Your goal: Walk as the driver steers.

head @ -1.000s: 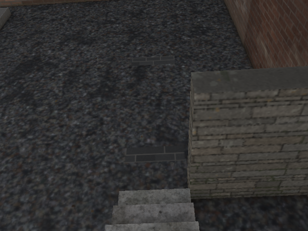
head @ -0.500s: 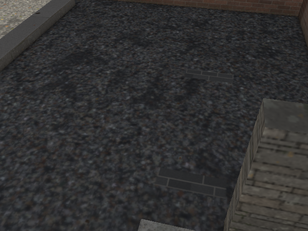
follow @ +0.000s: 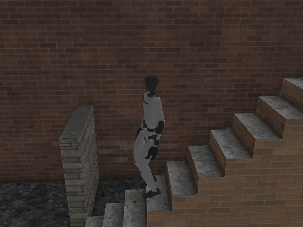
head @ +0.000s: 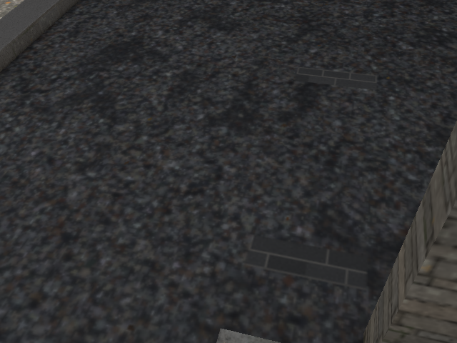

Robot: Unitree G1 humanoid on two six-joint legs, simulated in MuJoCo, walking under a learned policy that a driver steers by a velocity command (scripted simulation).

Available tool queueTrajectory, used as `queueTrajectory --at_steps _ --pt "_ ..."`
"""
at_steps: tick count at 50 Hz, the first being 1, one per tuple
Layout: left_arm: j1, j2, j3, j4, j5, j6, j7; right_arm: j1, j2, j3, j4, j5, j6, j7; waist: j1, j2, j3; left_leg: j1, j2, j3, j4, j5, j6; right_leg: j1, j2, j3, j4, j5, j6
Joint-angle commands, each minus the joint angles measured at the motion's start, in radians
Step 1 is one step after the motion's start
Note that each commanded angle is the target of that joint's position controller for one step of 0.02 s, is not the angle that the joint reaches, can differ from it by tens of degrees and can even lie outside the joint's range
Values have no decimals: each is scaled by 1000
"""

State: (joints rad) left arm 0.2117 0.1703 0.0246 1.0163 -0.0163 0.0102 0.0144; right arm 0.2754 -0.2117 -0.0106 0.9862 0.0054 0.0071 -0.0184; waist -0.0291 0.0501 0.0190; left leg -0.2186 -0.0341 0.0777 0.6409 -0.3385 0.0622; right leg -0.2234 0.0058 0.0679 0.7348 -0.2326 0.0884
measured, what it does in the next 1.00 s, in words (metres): goes down, turning right: right foot 0.19 m lower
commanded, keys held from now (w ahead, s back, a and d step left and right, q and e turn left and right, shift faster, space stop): e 0.76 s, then no key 0.24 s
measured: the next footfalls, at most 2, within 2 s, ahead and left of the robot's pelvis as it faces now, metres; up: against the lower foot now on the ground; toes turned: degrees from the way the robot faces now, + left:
right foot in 0.48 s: +0.16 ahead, -0.15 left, -0.19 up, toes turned -16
left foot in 1.22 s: +0.07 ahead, +0.20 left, +0.00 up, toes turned -28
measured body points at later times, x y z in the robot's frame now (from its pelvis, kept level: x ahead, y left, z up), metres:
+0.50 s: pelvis +0.07 -0.07 -0.17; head +0.07 -0.08 +0.28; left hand +0.25 +0.17 -0.28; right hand +0.07 -0.35 -0.31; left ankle +0.00 +0.07 -0.69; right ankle +0.13 -0.13 -0.91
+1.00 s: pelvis +0.06 +0.00 -0.20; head +0.04 -0.05 +0.25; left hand +0.29 +0.17 -0.27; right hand +0.17 -0.30 -0.29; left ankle +0.13 +0.11 -0.64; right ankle +0.12 -0.13 -0.92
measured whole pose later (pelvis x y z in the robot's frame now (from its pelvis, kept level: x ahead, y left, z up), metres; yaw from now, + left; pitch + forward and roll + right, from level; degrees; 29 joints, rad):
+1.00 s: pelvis +0.06 +0.00 -0.20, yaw -29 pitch -1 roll +5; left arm 0.22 0.22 -0.02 0.71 0.01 -0.03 0.05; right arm -0.01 -0.24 -0.01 0.59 -0.01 0.19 0.03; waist 0.05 0.04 0.02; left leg -0.97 -0.16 0.02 2.01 -0.38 -0.18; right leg -0.45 0.07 0.21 0.61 -0.13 -0.06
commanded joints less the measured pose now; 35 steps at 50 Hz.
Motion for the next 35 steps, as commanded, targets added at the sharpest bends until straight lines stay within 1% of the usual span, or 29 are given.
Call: queueTrajectory --at_steps 1,3,5,7,8,9,12,13,14,15,16,17,18,19,20,21,22,23,24,25,26,27,28,29,30,31,32,34,35 --pt "-47 98 37 -97 -12 4 5 25 -147 -34 -40 5 -14 -6 8 -20 -14 165 143 -87 -113 822 -18 -104 -26 21 -81 363 -103" --pt "-48 123 46 -132 1 5 -18 -38 -154 -34 -82 6 -27 -3 20 -5 -85 206 120 -31 -85 753 -13 -120 -10 5 -56 439 -111" --pt "-59 150 51 -158 0 16 -30 -47 -152 -30 -109 -3 -34 5 10 15 -91 229 129 6 -88 726 -12 -167 8 -10 -16 425 -113" --pt "-40 147 54 -175 12 36 -15 -38 -167 -31 -119 -14 -43 15 18 103 -45 233 198 -14 -45 863 23 -263 45 -57 122 117 -116" --pt "-86 173 71 -188 23 44 -3 62 -176 -37 -95 -31 -60 25 -36 122 -38 298 225 -38 10 729 59 -421 49 -95 276 -36 -102" --pt "-135 198 83 -216 32 49 -2 148 -174 -44 -96 -42 -70 29 -81 107 -34 346 273 -93 41 775 104 -562 42 -72 395 -111 -100" --pt "-161 171 79 -263 39 41 1 134 -195 -56 -153 -69 -60 -6 -65 60 -48 283 380 -154 86 705 149 -712 29 -8 508 -82 -83" --pt "-194 196 91 -286 50 39 6 115 -210 -65 -155 -72 -74 -24 -66 93 -42 258 418 -187 87 537 101 -781 8 79 552 -74 -77" --pt "-193 205 93 -300 53 41 10 74 -197 -59 -174 -67 -81 -32 -42 57 -33 196 425 -171 88 509 76 -785 12 74 558 -34 -74" --pt "-181 180 87 -328 63 54 11 33 -196 -55 -191 -61 -91 -43 -4 78 -42 98 462 -174 108 453 68 -746 -5 80 532 68 -79" --pt "-140 195 84 -337 62 67 -16 -62 -147 -42 -235 -60 -100 -54 61 -11 -27 -158 376 -61 143 226 23 -522 8 3 281 370 -73" --pt "-83 155 68 -329 52 75 -51 -139 -135 -39 -239 -47 -114 -65 135 -71 -28 -401 307 34 199 -144 -34 -208 4 -48 68 708 -56" --pt "-30 115 59 -304 16 81 -85 -137 -156 -46 -237 -33 -130 -63 150 -100 -29 -529 273 83 239 -374 -51 13 40 -99 3 830 -44" --pt "20 104 51 -263 -12 81 -104 -147 -184 -60 -220 -29 -131 -62 169 -93 5 -566 290 88 294 -461 -38 69 38 -120 -63 853 -39" --pt "53 125 56 -235 -18 75 -105 -132 -185 -60 -216 -28 -117 -57 160 -97 31 -506 326 90 364 -414 -29 45 28 -141 -135 843 -60" --pt "101 138 59 -205 -16 69 -106 -89 -188 -63 -202 -20 -89 -45 157 -95 45 -439 337 110 476 -343 -27 52 19 -172 -256 788 -78" --pt "199 141 61 -168 -4 57 -99 -35 -179 -65 -175 -12 -51 -41 172 -90 4 -357 300 140 648 -216 -21 138 7 -166 -388 764 -110" --pt "311 136 64 -107 50 27 -95 21 -207 -75 -153 -9 -23 -45 233 -109 -42 -352 247 176 927 -183 -11 291 -14 -95 -495 709 -170" --pt "397 180 72 -81 64 9 -89 -35 -214 -77 -158 2 -14 -21 312 -269 -64 -601 84 217 1376 -594 -21 468 -20 -122 -241 850 -183" --pt "368 351 61 -103 38 12 -98 -16 -69 -47 -303 -7 3 -25 131 -438 -61 -873 35 90 1571 -733 -48 492 -210 185 -6 1802 -142" --pt "361 410 91 -110 -6 17 -71 -21 -74 -42 -324 -18 1 -36 120 -323 -196 -1014 67 -48 1587 -576 -64 586 -339 390 -39 1797 -152" --pt "293 390 90 -161 15 27 -52 -40 -104 -45 -310 -21 2 -45 122 -129 -252 -1054 65 -78 1605 -421 -72 523 -376 464 -108 1396 -188" --pt "158 411 90 -205 40 27 -10 -34 -54 -30 -329 -39 1 -52 78 -175 -312 -1092 53 -141 1573 -305 -96 428 -480 679 -261 833 -271" --pt "56 296 48 -226 55 18 6 -109 -127 -34 -335 -63 10 -70 53 -67 -216 -1052 74 -230 1355 -16 -116 192 -423 655 -307 356 -228" --pt "-26 240 19 -248 73 13 13 -199 -154 -49 -355 -54 41 -75 46 -68 -123 -985 56 -219 1305 48 -133 -8 -357 630 -363 56 -202" --pt "-45 227 8 -250 78 8 14 -243 -161 -56 -356 -45 71 -71 52 -38 -77 -960 41 -196 1325 58 -155 -122 -314 603 -389 -141 -172" --pt "-54 188 -20 -263 60 9 26 -321 -111 -33 -422 -32 95 -53 44 -3 16 -972 30 -174 1183 144 -190 -252 -264 563 -424 -329 -170" --pt "1 188 -32 -248 44 6 47 -315 -38 -20 -425 -29 120 -23 53 -3 0 -961 -9 -133 1169 182 -225 -269 -187 528 -381 -378 -191" --pt "34 187 -34 -243 39 -1 51 -309 -26 -19 -426 -31 126 -13 67 -29 -31 -982 -29 -127 1191 169 -229 -224 -166 525 -373 -367 -195"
